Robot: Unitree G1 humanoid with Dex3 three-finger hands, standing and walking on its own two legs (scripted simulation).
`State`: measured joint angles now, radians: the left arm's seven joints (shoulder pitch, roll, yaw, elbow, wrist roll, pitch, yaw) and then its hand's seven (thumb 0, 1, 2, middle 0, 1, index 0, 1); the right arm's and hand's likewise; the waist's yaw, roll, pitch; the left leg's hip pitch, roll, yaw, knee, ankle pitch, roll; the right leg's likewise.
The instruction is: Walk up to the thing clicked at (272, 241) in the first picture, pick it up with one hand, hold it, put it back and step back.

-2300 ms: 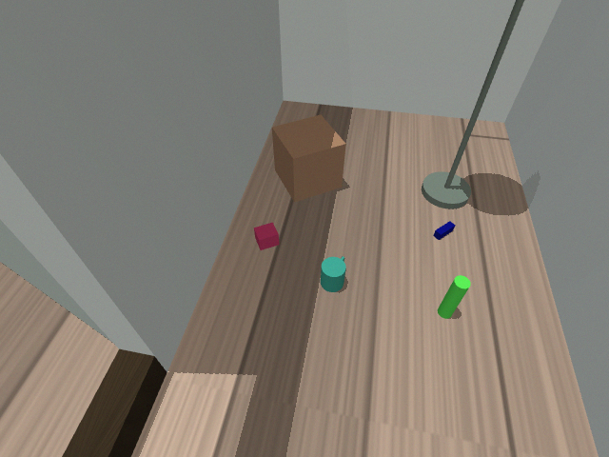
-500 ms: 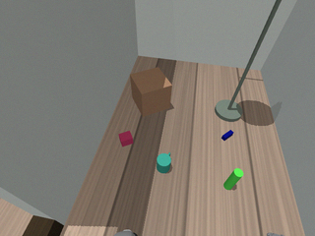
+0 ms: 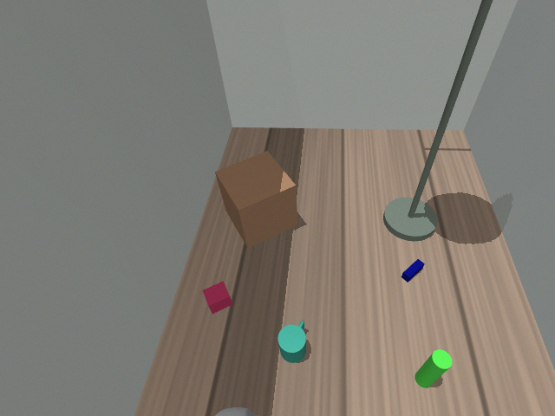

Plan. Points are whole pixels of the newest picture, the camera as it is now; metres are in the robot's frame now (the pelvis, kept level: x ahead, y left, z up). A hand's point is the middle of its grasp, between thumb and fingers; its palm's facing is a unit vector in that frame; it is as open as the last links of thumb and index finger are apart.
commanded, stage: walk up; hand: left
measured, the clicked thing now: (217, 297) +0.65 +0.30 -0.72
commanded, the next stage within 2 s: none
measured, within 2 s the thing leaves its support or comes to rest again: neither
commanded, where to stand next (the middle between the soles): +0.31 +0.06 m, yaw +0 degrees
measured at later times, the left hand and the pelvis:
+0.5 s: hand (103, 373) +0.23 +0.33 -0.14, palm faces -0.08 -0.93 -0.37, open 7.4 cm; pelvis +0.17 +0.06 +0.01, yaw -1 degrees
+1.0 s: hand (121, 329) +0.31 +0.33 -0.15, palm faces -0.02 -0.93 -0.37, open 7.4 cm; pelvis +0.24 +0.06 +0.00, yaw +0 degrees
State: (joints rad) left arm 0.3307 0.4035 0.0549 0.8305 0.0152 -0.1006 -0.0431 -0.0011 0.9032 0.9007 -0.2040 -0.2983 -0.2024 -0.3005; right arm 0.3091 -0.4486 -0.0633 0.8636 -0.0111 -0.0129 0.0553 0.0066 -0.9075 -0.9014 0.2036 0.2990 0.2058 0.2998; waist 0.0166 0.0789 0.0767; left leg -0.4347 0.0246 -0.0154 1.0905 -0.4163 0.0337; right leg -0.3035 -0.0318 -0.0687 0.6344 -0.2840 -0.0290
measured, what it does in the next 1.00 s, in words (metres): walks ahead: left foot, then right foot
